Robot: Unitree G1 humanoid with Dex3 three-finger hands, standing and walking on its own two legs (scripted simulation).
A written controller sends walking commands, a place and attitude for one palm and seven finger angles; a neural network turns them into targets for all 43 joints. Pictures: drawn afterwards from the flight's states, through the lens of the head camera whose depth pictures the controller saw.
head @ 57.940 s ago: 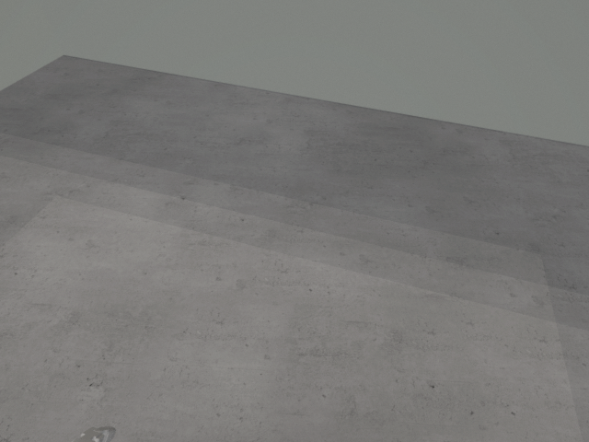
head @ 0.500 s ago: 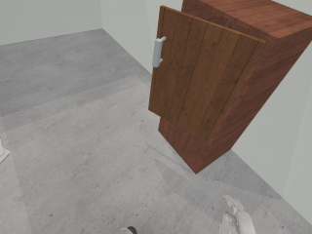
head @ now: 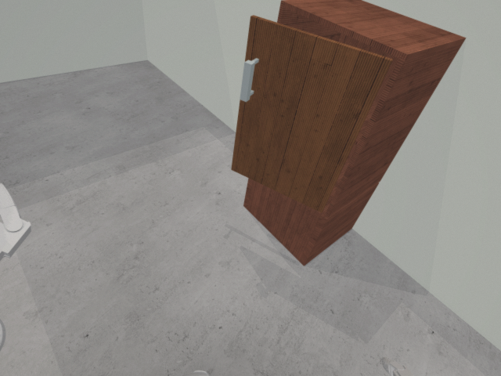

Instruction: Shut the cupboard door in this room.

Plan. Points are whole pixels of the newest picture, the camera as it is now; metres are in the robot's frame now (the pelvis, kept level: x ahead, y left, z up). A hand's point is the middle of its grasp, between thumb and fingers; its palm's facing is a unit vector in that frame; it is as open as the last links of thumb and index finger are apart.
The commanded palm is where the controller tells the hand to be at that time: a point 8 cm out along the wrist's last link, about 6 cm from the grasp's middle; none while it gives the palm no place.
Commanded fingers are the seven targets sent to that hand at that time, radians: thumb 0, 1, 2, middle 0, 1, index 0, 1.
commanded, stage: stop stepping back and stand still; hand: left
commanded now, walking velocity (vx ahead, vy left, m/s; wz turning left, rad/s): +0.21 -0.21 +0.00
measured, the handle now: (250, 79) +0.95 +0.05 +0.06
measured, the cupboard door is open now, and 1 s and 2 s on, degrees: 21 21 21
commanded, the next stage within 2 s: let the arm hang, fingers relaxed in 0.58 s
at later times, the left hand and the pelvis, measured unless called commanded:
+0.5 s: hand out of the picture +0.12 +0.32 +0.18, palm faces +0.42 -0.81 -0.42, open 7.4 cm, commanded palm +0.05 +0.36 +0.20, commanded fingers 0.00 0.90 0.90 -0.20 -0.30 -0.20 -0.30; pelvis -0.09 +0.06 +0.01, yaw -1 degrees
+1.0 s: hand out of the picture +0.02 +0.22 -0.15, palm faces +0.09 -0.98 -0.15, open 6.8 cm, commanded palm none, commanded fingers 0.00 0.90 0.90 -0.20 -0.30 -0.20 -0.30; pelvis -0.06 +0.05 +0.01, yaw +2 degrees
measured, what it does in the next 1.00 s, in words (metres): steps on the spot: right foot, then left foot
